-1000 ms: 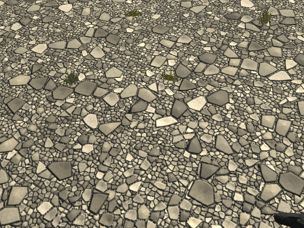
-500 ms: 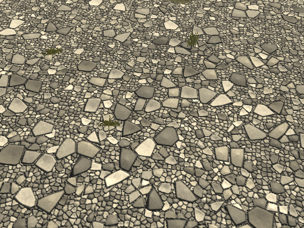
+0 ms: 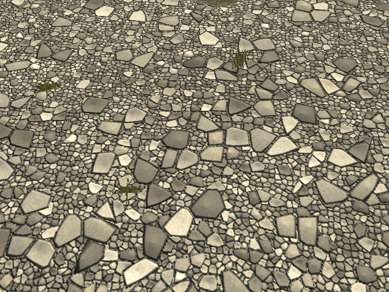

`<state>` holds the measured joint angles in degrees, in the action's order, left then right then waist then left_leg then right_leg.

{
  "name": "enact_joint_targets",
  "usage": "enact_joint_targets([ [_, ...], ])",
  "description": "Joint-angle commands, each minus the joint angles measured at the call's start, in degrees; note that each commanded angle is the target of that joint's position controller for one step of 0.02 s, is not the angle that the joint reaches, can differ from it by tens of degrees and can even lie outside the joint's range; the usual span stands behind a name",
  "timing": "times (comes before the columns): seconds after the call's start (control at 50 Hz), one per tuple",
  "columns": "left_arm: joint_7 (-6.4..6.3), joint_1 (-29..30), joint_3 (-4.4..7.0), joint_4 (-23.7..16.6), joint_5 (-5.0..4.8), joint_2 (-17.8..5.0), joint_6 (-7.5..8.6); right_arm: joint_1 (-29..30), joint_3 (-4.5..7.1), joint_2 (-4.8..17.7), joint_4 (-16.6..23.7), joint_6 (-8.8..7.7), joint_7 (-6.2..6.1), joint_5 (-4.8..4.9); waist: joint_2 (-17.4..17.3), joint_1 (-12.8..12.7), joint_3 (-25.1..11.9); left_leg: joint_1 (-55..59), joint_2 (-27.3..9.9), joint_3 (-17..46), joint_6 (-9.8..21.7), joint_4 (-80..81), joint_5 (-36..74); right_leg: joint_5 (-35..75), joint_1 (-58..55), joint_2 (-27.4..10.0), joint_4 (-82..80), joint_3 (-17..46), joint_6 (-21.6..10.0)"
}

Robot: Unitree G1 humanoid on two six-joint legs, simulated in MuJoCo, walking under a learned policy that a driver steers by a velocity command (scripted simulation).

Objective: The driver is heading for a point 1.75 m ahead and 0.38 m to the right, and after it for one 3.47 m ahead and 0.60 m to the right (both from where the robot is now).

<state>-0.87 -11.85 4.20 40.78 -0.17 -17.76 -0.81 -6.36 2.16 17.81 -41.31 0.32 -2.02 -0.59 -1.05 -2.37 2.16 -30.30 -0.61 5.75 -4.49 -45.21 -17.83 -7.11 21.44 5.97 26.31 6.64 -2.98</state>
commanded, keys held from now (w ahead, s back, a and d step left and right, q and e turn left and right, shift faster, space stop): e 0.56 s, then no key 0.24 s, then w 0.20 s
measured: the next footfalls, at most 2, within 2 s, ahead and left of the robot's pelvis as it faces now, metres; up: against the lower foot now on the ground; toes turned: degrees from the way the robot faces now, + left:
left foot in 0.10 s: +0.10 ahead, +0.14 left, +0.00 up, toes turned -8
right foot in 0.50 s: +0.03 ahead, -0.13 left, +0.00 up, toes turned -19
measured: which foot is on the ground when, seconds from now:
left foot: up 0.00-0.08, down 0.10-0.50, up 0.52-0.94, down 0.96-1.00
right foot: down 0.00-0.10, up 0.12-0.48, down 0.50-0.96, up 0.98-1.00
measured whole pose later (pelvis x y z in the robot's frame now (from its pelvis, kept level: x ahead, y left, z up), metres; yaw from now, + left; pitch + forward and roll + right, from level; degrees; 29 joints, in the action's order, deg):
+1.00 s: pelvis +0.05 -0.02 +0.00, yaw -26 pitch +1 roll +0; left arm -0.4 -11.2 1.9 42.4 -0.4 -15.2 -0.5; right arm -13.6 3.1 15.4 -44.3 -2.4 -0.2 0.3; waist 1.6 0.2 -0.9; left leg -12.3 0.2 -1.0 1.1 -30.3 -18.3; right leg -22.8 16.5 4.0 36.3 4.3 -3.1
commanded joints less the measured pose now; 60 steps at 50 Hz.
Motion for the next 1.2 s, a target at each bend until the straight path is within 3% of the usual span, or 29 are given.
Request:
enact_joint_targets([
  [0.02,-0.62,3.26,2.35,-4.57,-0.28,-9.12,-0.01,-2.67,1.45,4.82,3.23,-0.76,0.23,0.36,8.69,2.50,-8.33,8.52,1.91,-0.70,0.39,5.27,0.41,0.48,-3.06,-13.33,-7.00,17.45,-9.64],
  [0.08,-0.96,3.29,1.88,-4.55,-1.17,-7.74,-0.91,-6.23,2.18,5.69,2.55,-1.90,0.73,0.43,8.24,4.81,-8.12,17.85,0.42,-1.16,2.85,22.12,8.44,0.73,-2.79,-10.09,-1.27,18.52,-5.70],
  [0.1,-0.98,0.54,1.04,-4.46,-0.84,-4.72,-1.07,-7.68,3.05,9.54,2.85,-1.79,0.44,-0.55,0.54,3.62,-10.17,24.53,-10.50,7.11,6.82,25.29,11.21,-12.44,2.07,-6.00,7.99,13.55,-2.24],
  [0.12,-0.96,-0.28,1.12,-6.35,-1.24,-3.92,-0.61,-5.68,4.30,13.71,2.78,-0.95,0.51,-2.35,-16.12,1.26,-6.70,24.45,-21.28,21.00,15.97,28.45,20.26,-26.41,13.54,3.10,18.03,1.57,1.11],
  [0.14,-0.93,-1.11,2.54,-5.15,-0.10,-9.18,-0.08,-4.17,3.62,10.43,4.22,-1.18,0.48,-2.58,-12.77,2.34,-6.93,22.42,-23.83,22.96,19.83,28.58,23.46,-27.89,13.90,-0.63,31.24,2.26,3.61],
  [0.16,-0.81,-1.97,3.58,-3.98,-0.72,-11.01,-0.38,-1.82,2.82,7.54,5.09,-1.31,0.22,-2.06,-8.66,1.44,-6.43,21.33,-20.99,17.39,18.33,27.49,24.20,-24.58,13.46,-1.52,36.58,2.28,4.51],
  [0.22,-1.28,-3.28,3.15,-2.58,-0.72,-7.38,-2.52,1.29,2.18,5.22,5.38,-1.07,-0.24,-0.12,-6.62,0.84,-4.06,21.21,-14.69,5.90,14.68,26.22,24.73,-17.59,14.52,-3.23,42.56,-0.22,7.72],
  [0.34,0.17,3.78,1.30,-7.52,-1.03,-3.42,-2.25,-2.32,3.83,8.18,3.94,0.43,-0.65,-0.13,-9.72,4.91,-6.09,26.50,-15.68,-0.84,16.49,26.17,27.64,-15.25,9.48,-6.99,25.42,-5.77,8.90],
  [0.42,1.32,3.21,1.76,-8.35,-0.96,-4.80,-2.67,-2.10,4.81,10.16,3.25,0.45,0.26,1.04,-10.55,4.71,-6.45,25.40,-17.44,-2.79,16.03,24.73,27.91,-13.66,1.94,-6.65,14.72,-9.13,6.55],
  [0.46,1.86,0.56,2.18,-7.73,-0.95,-4.84,-2.90,-0.77,5.00,10.34,2.87,0.33,0.40,2.17,-9.79,2.44,-6.29,23.63,-17.18,-4.61,13.60,21.25,25.71,-6.95,-3.95,-5.82,4.49,-10.65,3.83],
  [0.48,1.70,-1.58,2.72,-6.87,-0.85,-5.56,-2.90,-2.02,4.73,9.00,2.06,0.12,0.49,2.50,-7.95,1.56,-6.68,20.56,-15.69,-6.82,10.75,17.41,21.80,-1.76,-9.80,-4.68,-1.21,-10.32,1.88],
  [0.5,1.07,-4.03,3.87,-6.45,-0.90,-8.80,-2.83,-5.07,4.10,6.46,0.98,-0.12,0.87,1.45,0.34,1.42,-7.69,12.47,-12.16,-11.68,5.82,7.99,12.02,10.23,-19.25,-8.58,-4.96,-2.99,-0.91],
  [0.52,-0.03,-4.61,5.20,-7.92,-0.60,-16.14,-2.64,-4.38,2.38,2.07,4.06,-0.20,1.29,-2.20,20.10,3.20,-7.89,-5.39,-3.67,-15.01,-0.46,-10.61,-19.81,33.57,-27.26,-24.49,-3.50,18.84,-9.97],
  [0.54,0.68,-5.49,4.53,-8.58,1.67,-14.34,-1.23,1.51,3.28,5.00,5.57,-0.47,0.65,-0.88,15.01,-1.99,-11.21,-8.30,-0.87,-5.17,-0.61,-20.43,-22.43,29.79,-22.00,-28.32,-5.38,22.87,-18.33],
  [0.56,0.87,-3.35,3.89,-8.14,1.74,-12.68,-0.11,2.94,3.93,6.82,5.51,-0.29,0.30,0.57,10.23,-0.98,-8.63,-8.75,-1.97,-3.06,0.18,-23.52,-17.98,24.41,-19.91,-24.83,-6.30,17.79,-16.35],
  [0.58,0.53,0.19,3.35,-7.91,0.72,-10.61,0.41,1.59,4.22,7.03,4.51,-0.06,-0.06,0.80,8.34,0.92,-6.99,-9.02,-2.81,-2.55,0.72,-22.45,-12.71,19.56,-18.48,-21.58,-6.26,13.46,-12.84],
  [0.62,-0.12,4.19,1.92,-8.16,-0.42,-7.50,0.28,-0.90,4.53,7.05,2.82,0.42,-0.63,0.06,8.06,2.59,-6.74,-6.06,-2.81,-2.76,-0.08,-21.71,-6.34,19.62,-15.60,-18.48,-6.12,9.57,-10.19],
  [0.66,-0.57,4.33,1.14,-7.81,0.30,-6.22,0.22,-2.83,4.39,6.08,2.23,0.41,-0.30,0.46,8.70,3.25,-8.16,-2.44,-1.80,-3.42,-0.69,-21.49,-2.82,20.56,-14.37,-17.29,-6.46,7.64,-10.37],
  [0.8,-0.47,4.53,0.63,-5.44,0.97,-6.54,0.13,-0.62,2.99,3.81,2.89,0.49,0.46,0.60,9.13,1.06,-5.08,6.58,-2.44,-3.73,-0.41,-0.24,-3.08,8.19,-11.45,-16.89,-7.20,9.37,-10.76],
  [0.86,0.16,2.41,0.54,-3.37,0.28,-7.30,0.05,-0.90,2.86,4.35,2.65,-0.24,1.07,1.18,9.65,-0.15,-3.03,9.98,-0.70,-6.25,1.06,6.03,-4.43,-17.76,-8.51,-16.47,-10.90,13.70,-10.92],
  [0.92,0.21,2.90,0.27,-2.30,-0.59,-7.54,0.15,-4.31,2.48,3.21,0.96,-2.12,1.77,1.59,7.26,2.37,-0.39,17.16,0.93,-8.26,4.79,17.55,-0.70,-29.25,-4.12,-15.25,-10.57,16.05,-9.25],
  [0.94,0.19,3.23,-0.18,-2.13,-0.52,-6.19,0.48,-6.81,2.43,3.11,-0.11,-2.82,1.80,1.40,5.92,3.63,-0.86,22.14,0.09,-6.68,6.35,20.33,0.35,-29.26,-1.43,-13.65,-8.61,15.46,-7.75],
  [0.96,0.27,5.15,-0.98,-2.69,-0.18,-3.53,1.08,-11.44,2.63,4.48,-1.19,-3.46,1.57,1.07,2.65,5.42,-1.99,28.71,-5.36,-0.17,8.80,22.46,-0.83,-26.71,4.04,-10.98,-1.56,12.16,-5.31],
  [0.98,0.39,6.82,-1.38,-4.52,-0.16,-0.83,2.07,-15.45,3.94,9.63,-2.58,-3.92,1.58,0.63,-8.08,5.34,-1.92,32.02,-12.60,12.50,13.95,27.30,-13.15,-23.52,13.08,-2.65,10.97,-1.27,-1.06],
  [1.0,0.32,10.02,-0.68,-6.05,-0.57,-3.80,3.14,-17.08,4.62,11.23,-2.73,-4.43,2.02,0.33,-12.66,7.48,1.45,31.90,-21.54,27.75,20.06,35.28,-18.21,-25.53,20.54,-2.15,21.07,-4.75,0.77],
  [1.02,0.45,10.62,0.43,-5.97,-1.31,-6.29,3.87,-16.06,3.93,8.86,-2.43,-4.87,1.63,0.03,-9.21,7.19,4.10,31.20,-22.50,28.99,21.15,36.24,-19.01,-24.56,24.25,-5.25,28.69,-1.75,1.11],
  [1.06,1.17,7.60,0.66,-4.17,-1.25,-5.36,4.43,-13.75,3.28,6.75,-1.82,-5.29,1.24,1.03,-7.37,5.28,3.82,34.14,-18.26,21.63,17.97,36.30,-15.32,-17.82,27.49,-7.76,31.91,-2.15,1.27],
  [1.1,1.81,9.45,0.44,-4.02,-0.84,-3.69,4.96,-14.40,2.91,5.86,-1.98,-5.18,1.14,1.16,-5.98,6.00,3.44,34.44,-15.05,13.94,15.72,37.44,-4.80,-10.72,26.43,-9.34,28.56,-3.73,1.94],
  [1.2,3.18,13.50,-1.14,-4.68,-0.85,0.32,5.48,-15.94,3.31,7.43,-2.20,-4.42,1.30,1.39,-6.73,7.46,2.24,26.68,-10.42,1.58,14.50,37.71,9.41,-0.18,12.32,-7.53,11.89,-8.48,4.27],
])
Keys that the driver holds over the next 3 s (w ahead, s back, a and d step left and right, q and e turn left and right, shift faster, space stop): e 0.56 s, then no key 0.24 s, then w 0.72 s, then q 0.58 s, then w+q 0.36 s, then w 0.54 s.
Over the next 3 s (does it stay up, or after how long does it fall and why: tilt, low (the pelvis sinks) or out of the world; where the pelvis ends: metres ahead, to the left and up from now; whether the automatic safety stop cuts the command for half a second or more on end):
stays up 0.73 -0.22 0.01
